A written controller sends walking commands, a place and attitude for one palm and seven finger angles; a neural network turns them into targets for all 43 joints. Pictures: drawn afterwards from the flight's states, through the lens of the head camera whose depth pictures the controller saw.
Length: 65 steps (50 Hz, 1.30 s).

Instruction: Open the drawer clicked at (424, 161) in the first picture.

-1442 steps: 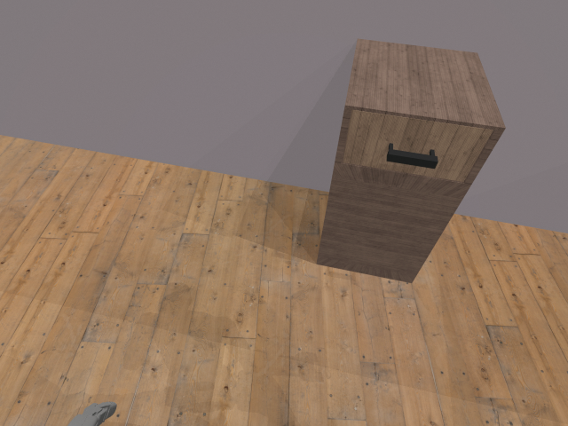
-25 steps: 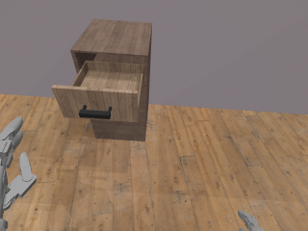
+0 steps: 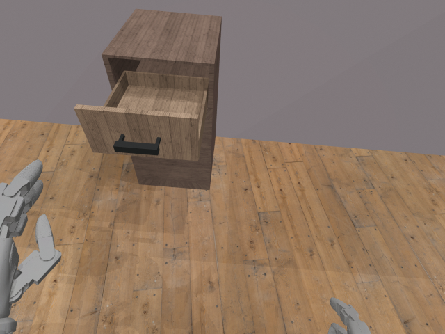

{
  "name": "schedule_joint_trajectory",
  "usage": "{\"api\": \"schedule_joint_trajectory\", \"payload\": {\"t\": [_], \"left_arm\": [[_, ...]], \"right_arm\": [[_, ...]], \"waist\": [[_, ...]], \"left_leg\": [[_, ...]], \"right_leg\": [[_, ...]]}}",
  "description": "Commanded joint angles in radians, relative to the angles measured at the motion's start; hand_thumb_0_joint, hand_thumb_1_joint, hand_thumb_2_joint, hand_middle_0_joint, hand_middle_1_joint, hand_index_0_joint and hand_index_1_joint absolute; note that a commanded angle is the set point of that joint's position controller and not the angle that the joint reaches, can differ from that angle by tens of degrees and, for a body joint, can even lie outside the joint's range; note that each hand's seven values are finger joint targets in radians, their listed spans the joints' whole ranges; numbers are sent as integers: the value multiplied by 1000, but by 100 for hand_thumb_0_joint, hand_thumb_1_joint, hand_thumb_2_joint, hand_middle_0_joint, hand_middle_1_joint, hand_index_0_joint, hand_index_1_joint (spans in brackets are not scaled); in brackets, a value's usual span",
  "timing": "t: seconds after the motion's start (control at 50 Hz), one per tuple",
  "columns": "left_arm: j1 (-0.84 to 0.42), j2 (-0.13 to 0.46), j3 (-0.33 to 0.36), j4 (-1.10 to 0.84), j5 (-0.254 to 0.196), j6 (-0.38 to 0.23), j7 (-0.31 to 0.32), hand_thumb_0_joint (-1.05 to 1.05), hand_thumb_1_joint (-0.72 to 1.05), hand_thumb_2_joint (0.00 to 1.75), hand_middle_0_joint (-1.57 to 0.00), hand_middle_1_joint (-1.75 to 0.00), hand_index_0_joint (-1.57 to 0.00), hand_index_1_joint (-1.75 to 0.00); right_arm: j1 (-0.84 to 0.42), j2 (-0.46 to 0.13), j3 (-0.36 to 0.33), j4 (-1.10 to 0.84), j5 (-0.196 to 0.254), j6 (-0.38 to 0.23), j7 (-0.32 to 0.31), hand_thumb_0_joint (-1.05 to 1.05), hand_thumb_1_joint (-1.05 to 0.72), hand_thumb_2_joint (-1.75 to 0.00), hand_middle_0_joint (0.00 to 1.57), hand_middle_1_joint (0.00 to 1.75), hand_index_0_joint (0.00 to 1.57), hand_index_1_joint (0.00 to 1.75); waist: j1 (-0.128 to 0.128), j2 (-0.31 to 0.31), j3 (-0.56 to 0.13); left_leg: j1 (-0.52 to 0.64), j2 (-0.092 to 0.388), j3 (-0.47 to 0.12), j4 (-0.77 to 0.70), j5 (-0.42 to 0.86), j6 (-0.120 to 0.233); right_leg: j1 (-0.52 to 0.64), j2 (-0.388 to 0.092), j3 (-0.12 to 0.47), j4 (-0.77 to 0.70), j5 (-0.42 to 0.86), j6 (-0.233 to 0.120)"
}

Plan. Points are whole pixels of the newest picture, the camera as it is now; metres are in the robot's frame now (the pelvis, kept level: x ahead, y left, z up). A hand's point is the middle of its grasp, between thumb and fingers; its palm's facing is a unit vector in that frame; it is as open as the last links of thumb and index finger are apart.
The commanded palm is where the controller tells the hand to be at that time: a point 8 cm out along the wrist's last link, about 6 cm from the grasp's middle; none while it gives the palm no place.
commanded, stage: let the arm hang, fingers relaxed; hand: left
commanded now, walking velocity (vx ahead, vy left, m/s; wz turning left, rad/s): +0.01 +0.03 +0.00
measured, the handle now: (138, 143) +0.64 +0.28 -0.11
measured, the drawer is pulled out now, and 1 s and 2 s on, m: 0.30 0.30 0.30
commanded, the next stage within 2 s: look to check the result in 1.20 s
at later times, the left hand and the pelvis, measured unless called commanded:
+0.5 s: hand out of the picture +0.07 +0.17 -0.17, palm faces +0.10 -0.98 -0.18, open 6.9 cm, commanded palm none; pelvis +0.01 -0.01 -0.01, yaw +4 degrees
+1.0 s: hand out of the picture +0.03 +0.17 -0.17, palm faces +0.07 -0.98 -0.18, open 7.3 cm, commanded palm none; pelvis +0.03 +0.00 +0.01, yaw +2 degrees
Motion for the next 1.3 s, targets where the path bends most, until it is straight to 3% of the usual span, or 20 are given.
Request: {"api": "schedule_joint_trajectory", "payload": {"t": [0.0,0.02,0.06,0.08,0.1,0.12,0.16,0.18,0.24,0.26,0.28,0.3,0.32,0.34,0.38,0.42,0.46,0.52,0.82,1.28], "left_arm": [[-6,221,179,-289,-1,-87,70,0,90,90,-20,-30,-20,-30],[-12,217,180,-278,-6,-96,72,0,90,90,-20,-30,-20,-30],[-27,213,182,-271,-5,-101,69,0,90,90,-20,-30,-20,-30],[-211,-57,-213,574,99,103,-73,0,90,90,-20,-30,-20,-30],[-215,-34,-184,606,83,188,-101,0,90,90,-20,-30,-20,-30],[-214,-58,-197,603,83,205,-107,0,90,90,-20,-30,-20,-30],[-327,-71,-231,677,78,197,-108,0,90,90,-20,-30,-20,-30],[-360,-61,-231,732,76,193,-110,0,90,90,-20,-30,-20,-30],[-371,-29,-227,941,58,201,-116,0,90,90,-20,-30,-20,-30],[-343,-4,-222,1022,54,202,-119,0,90,90,-20,-30,-20,-30],[-308,53,-210,1090,55,199,-119,0,90,90,-20,-30,-20,-30],[-290,117,-203,1144,60,196,-116,0,90,90,-20,-30,-20,-30],[-323,158,-209,1178,59,198,-122,0,90,90,-20,-30,-20,-30],[-374,161,-222,1205,58,201,-127,0,90,90,-20,-30,-20,-30],[-417,77,-227,1288,50,191,-118,0,90,90,-20,-30,-20,-30],[-410,40,-229,1354,46,189,-113,0,90,90,-20,-30,-20,-30],[-420,-7,-219,1383,46,192,-104,0,90,90,-20,-30,-20,-30],[-390,-68,-244,1451,31,196,-108,0,90,90,-20,-30,-20,-30],[-357,-58,-275,1684,33,192,-98,0,90,90,-20,-30,-20,-30],[-329,-90,-274,1735,31,186,-91,0,90,90,-20,-30,-20,-30]], "right_arm": [[-124,-97,-23,-185,-9,-73,-33,0,-90,-90,20,30,20,30],[-113,-117,-30,-187,-12,-77,-37,0,-90,-90,20,30,20,30],[-94,-131,-33,-196,-10,-83,-28,0,-90,-90,20,30,20,30],[-46,-278,-98,40,-35,-102,59,0,-90,-90,20,30,20,30],[33,-191,-78,22,-30,-33,54,0,-90,-90,20,30,20,30],[28,-176,-74,-5,-38,-23,43,0,-90,-90,20,30,20,30],[48,-192,-71,-5,-60,-13,34,0,-90,-90,20,30,20,30],[63,-206,-67,3,-59,-3,34,0,-90,-90,20,30,20,30],[-7,-205,-47,32,-42,31,38,0,-90,-90,20,30,20,30],[-43,-191,-41,38,-31,41,37,0,-90,-90,20,30,20,30],[-62,-152,-35,41,-21,50,36,0,-90,-90,20,30,20,30],[-69,-106,-26,35,-10,61,36,0,-90,-90,20,30,20,30],[-54,-106,-28,40,-12,75,37,0,-90,-90,20,30,20,30],[-34,-115,-30,60,-15,83,44,0,-90,-90,20,30,20,30],[-20,-104,-34,121,-18,91,36,0,-90,-90,20,30,20,30],[22,-87,-33,166,-13,86,30,0,-90,-90,20,30,20,30],[99,-42,-29,216,-21,84,26,0,-90,-90,20,30,20,30],[79,-81,-20,253,-31,70,9,0,-90,-90,20,30,20,30],[127,-41,-4,408,-15,72,4,0,-90,-90,20,30,20,30],[172,-3,-3,471,-14,68,-2,0,-90,-90,20,30,20,30]], "waist": [[-4,101,-63],[-8,193,-51],[-1,357,-51],[-107,321,51],[-82,237,-85],[-70,215,-113],[-57,-11,-161],[-53,-26,-171],[11,101,-147],[39,152,-135],[62,76,-125],[60,-40,-83],[48,-53,-34],[24,4,-2],[18,-123,20],[7,-57,-30],[-25,42,-64],[15,178,-53],[9,25,63],[8,60,79]], "left_leg": [[214,-9,12,-396,51,13],[222,46,-79,-476,21,33],[245,277,-382,-566,173,122],[119,279,-393,-427,474,160],[177,264,-374,-390,663,174],[222,249,-318,-353,798,170],[364,249,-310,-299,979,170],[405,240,-291,-300,1001,162],[256,175,-173,-323,856,102],[122,131,-133,-313,641,67],[-15,52,-104,-256,305,20],[-95,-35,-37,-174,-57,-27],[-78,-39,-33,-99,-173,-33],[4,-25,-36,-78,-169,-27],[-11,-18,-69,-24,-80,-21],[55,-8,-75,-85,-47,-12],[208,11,-85,-314,102,-1],[166,151,-232,-464,229,68],[185,70,-126,-497,165,16],[195,70,-118,-510,157,13]], "right_leg": [[-70,-196,200,-202,-250,-47],[-74,-145,174,-98,-222,-17],[-169,-5,36,210,-224,58],[-351,-40,45,450,-254,72],[-319,-35,146,501,-293,71],[-320,-26,141,523,-313,79],[-358,-14,120,436,-355,80],[-340,-4,106,397,-337,81],[-100,3,87,190,-135,79],[65,-3,101,79,-19,78],[199,-61,216,-31,105,66],[169,-236,444,-164,86,8],[71,-326,526,-238,-32,-66],[-30,-310,473,-253,-123,-99],[0,-215,441,-245,-13,-100],[26,-201,401,-224,71,-112],[-26,-167,316,-157,71,-70],[11,-28,168,-75,37,18],[49,-72,207,-189,65,15],[46,-68,207,-188,61,13]]}}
